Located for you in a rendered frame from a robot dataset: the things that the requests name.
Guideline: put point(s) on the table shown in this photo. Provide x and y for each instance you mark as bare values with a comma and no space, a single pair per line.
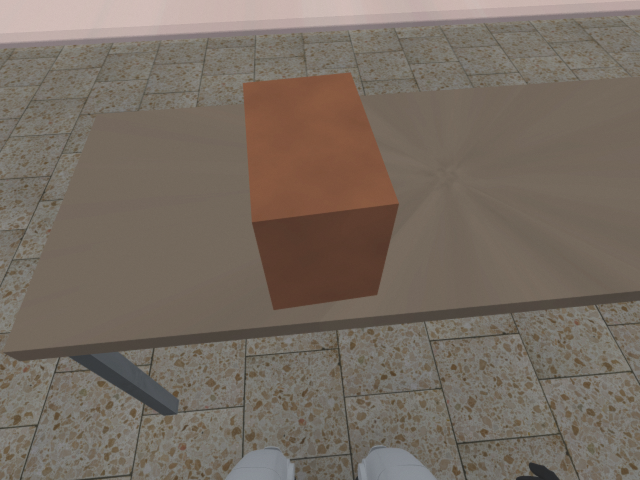
511,199

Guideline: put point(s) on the robot thigh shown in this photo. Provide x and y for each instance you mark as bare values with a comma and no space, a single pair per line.
392,464
263,464

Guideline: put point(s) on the robot left thigh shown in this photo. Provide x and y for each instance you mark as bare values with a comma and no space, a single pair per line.
263,464

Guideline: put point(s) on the carton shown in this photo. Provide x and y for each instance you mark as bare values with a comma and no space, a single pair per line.
323,206

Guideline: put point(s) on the robot right thigh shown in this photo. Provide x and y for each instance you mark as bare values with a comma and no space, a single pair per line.
392,464

